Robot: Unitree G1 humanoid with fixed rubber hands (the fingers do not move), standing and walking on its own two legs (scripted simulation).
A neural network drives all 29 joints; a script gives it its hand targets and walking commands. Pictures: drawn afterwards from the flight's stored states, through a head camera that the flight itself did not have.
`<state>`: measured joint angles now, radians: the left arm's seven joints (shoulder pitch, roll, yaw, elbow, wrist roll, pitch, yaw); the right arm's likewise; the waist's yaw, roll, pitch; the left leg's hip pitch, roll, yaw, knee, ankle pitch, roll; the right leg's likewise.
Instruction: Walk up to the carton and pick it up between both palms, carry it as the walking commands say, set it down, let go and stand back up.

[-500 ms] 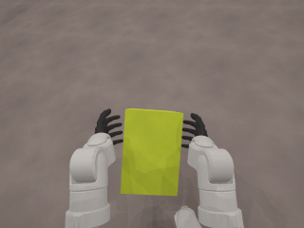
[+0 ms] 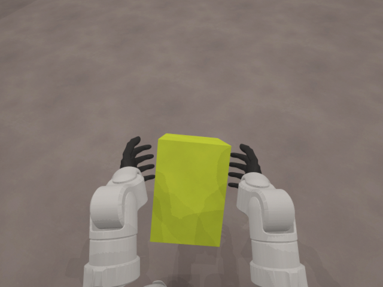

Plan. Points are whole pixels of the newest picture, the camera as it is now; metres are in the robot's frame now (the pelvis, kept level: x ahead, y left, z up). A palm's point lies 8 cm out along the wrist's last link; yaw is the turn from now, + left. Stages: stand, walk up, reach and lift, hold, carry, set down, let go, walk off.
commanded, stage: carry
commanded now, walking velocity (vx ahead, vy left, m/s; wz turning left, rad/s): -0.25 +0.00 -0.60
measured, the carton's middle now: (189, 181) +0.38 +0.01 -0.04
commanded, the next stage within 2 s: none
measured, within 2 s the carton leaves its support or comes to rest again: neither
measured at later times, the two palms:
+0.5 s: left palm (183, 63) +0.68 +0.02 +0.09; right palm (268, 63) +0.66 -0.21 +0.09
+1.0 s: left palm (177, 21) +0.96 +0.05 +0.07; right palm (241, 18) +0.95 -0.18 +0.08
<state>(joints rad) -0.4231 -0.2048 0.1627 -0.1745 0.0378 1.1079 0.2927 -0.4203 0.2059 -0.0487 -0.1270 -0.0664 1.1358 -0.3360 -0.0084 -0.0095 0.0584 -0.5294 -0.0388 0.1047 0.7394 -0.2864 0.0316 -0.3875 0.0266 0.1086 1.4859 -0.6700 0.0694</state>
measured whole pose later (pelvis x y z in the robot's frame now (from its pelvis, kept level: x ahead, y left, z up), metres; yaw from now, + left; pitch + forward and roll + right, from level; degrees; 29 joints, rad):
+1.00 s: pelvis +0.64 -0.06 -0.01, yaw -2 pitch +4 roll -3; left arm -0.43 -0.21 0.12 -0.14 0.04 1.15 0.32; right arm -0.40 0.20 -0.09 -0.10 -0.07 1.14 -0.33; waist 0.00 -0.04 0.01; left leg -0.46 -0.04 0.07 0.88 -0.50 0.03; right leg -0.26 0.07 0.00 0.82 -0.62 -0.02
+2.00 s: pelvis +1.38 +0.08 -0.01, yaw +0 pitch +4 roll -1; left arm -0.41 -0.20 0.06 -0.01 0.09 0.89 0.25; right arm -0.32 0.17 -0.12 -0.05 -0.08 0.93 -0.25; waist -0.01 -0.02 -0.02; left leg -0.46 -0.13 0.01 1.48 -0.57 -0.13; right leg -0.49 0.06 -0.16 0.82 -0.42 -0.15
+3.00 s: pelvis +1.89 +0.09 +0.01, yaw -4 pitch +5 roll -1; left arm -0.42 -0.20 0.14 0.23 0.15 0.81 0.19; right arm -0.36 0.18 -0.13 0.23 -0.16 0.87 -0.20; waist 0.01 0.08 -0.05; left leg -0.25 -0.05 0.04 0.68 -0.53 0.07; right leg -0.47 0.05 -0.04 0.98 -0.49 -0.01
